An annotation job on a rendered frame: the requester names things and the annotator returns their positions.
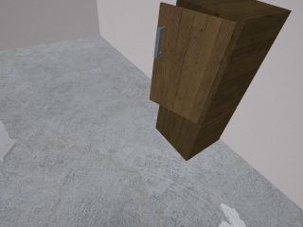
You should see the robot right hand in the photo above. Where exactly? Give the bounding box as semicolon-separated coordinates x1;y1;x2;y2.
219;203;247;227

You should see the robot left hand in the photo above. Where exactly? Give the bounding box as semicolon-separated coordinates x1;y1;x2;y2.
0;120;16;162

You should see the cupboard door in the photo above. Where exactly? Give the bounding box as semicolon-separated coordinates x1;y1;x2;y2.
150;2;238;124

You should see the handle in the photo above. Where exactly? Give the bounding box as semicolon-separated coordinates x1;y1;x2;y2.
153;26;166;59

